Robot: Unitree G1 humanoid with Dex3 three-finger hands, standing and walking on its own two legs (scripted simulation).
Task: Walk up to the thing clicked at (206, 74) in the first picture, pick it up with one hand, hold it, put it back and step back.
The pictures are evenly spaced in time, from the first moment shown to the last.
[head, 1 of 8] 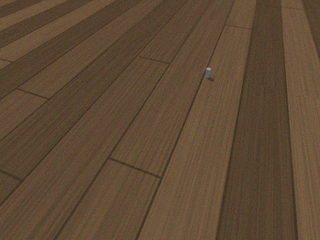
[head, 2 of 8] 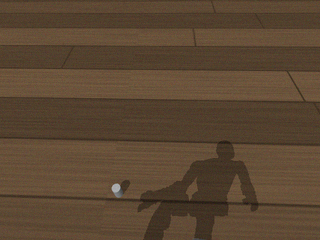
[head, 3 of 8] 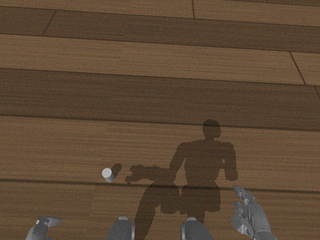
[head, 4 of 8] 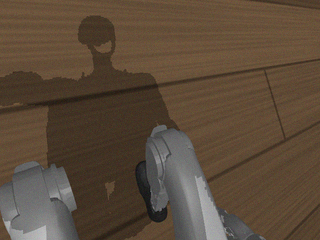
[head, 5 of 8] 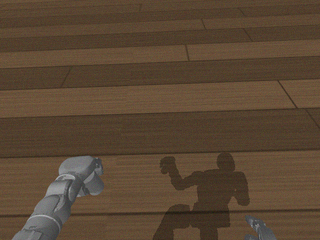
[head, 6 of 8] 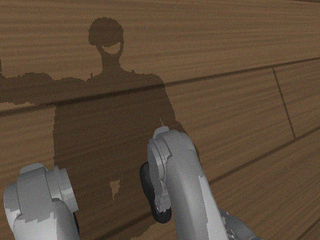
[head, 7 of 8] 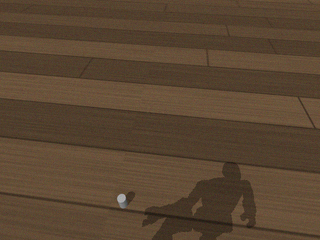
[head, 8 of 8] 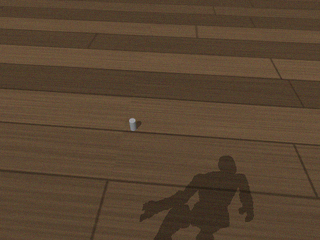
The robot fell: no
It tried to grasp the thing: yes
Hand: left
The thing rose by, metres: 0.66
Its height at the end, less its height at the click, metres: +0.00
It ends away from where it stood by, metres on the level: 0.01
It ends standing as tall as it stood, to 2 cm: yes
